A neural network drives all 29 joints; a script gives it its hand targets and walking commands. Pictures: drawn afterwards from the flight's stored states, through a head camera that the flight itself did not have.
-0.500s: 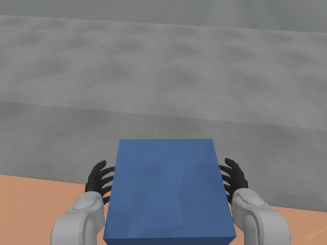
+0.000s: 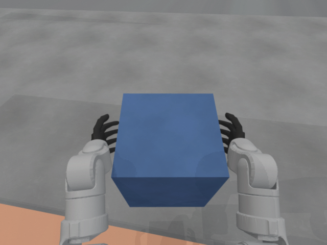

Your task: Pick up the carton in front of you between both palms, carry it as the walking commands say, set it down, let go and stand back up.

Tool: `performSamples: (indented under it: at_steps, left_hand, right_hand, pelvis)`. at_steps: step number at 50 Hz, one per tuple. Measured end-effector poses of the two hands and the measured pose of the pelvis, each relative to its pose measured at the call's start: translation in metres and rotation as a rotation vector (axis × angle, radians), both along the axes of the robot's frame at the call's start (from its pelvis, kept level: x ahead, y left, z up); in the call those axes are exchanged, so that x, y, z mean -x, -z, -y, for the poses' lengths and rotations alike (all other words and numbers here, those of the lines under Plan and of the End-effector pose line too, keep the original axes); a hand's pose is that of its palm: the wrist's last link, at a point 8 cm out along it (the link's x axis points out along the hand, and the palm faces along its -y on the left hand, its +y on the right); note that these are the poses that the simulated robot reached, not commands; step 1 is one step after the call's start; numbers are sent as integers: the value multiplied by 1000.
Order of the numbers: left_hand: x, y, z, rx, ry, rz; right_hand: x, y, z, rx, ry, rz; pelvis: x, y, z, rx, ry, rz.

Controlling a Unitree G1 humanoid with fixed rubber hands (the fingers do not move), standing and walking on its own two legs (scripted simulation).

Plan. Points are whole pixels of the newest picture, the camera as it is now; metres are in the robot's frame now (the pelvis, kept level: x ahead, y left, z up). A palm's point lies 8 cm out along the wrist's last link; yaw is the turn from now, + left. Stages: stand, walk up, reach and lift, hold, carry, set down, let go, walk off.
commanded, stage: carry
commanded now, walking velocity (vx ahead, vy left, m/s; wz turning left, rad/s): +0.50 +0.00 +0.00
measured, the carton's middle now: (167, 155) +0.35 +0.00 +0.05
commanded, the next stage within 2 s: none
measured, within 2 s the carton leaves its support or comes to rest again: neither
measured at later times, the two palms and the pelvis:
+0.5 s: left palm (124, 69) +0.67 +0.14 +0.11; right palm (210, 67) +0.67 -0.16 +0.11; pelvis +0.34 +0.00 -0.01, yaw -3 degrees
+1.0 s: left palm (131, 56) +1.01 +0.17 -0.02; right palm (189, 54) +1.00 -0.13 -0.01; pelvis +0.69 +0.04 -0.07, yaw -1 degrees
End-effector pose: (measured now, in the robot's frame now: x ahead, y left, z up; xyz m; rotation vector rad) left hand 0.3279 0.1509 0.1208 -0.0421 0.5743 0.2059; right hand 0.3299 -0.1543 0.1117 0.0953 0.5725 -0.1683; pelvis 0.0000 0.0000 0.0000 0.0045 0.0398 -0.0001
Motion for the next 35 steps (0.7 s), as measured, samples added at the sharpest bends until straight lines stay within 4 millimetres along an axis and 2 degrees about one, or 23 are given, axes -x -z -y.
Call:
performSamples:
  at_steps: [3, 6, 14, 18, 22, 26, 29, 31, 33, 35]
  left_hand:
    - [-43, 9, 6, 32, -21, -50]
    - [-82, 12, 8, 49, -47, -77]
    - [-188, -3, 17, 82, -40, -37]
    - [-241, -9, 22, 88, -5, 1]
    - [-297, -4, 19, 94, 21, 31]
    - [-360, 17, 4, 83, 30, 48]
    - [-417, 47, -2, 87, 68, 57]
    - [-455, 69, 0, 88, 102, 36]
    - [-482, 92, 1, 84, 114, -26]
    - [-504, 111, 2, 96, 112, -93]
  right_hand:
    - [-55, 9, 4, -9, -16, -52]
    - [-100, 9, 5, -42, -12, -81]
    - [-197, -5, 13, -67, 7, -40]
    - [-239, -12, 18, -63, 29, 1]
    - [-289, -11, 14, -38, 39, 34]
    - [-352, 8, -1, -22, 31, 51]
    - [-401, 32, -6, 9, 61, 60]
    - [-428, 53, -5, 33, 88, 38]
    - [-449, 76, -4, 22, 103, -23]
    - [-466, 96, -3, 2, 130, -88]
  pelvis:
    - [-31, -5, 11, -6, 3, -11]
    - [-62, -17, 20, -15, 3, -27]
    - [-161, -34, 27, -28, 17, -63]
    - [-220, -30, 21, -18, 31, -64]
    - [-285, -13, 13, 9, 46, -56]
    - [-358, 20, 1, 52, 61, -32]
    - [-417, 56, -10, 70, 71, 10]
    - [-445, 75, -17, 46, 61, 9]
    - [-467, 82, -24, 37, 58, 0]
    - [-489, 80, -31, 33, 59, -11]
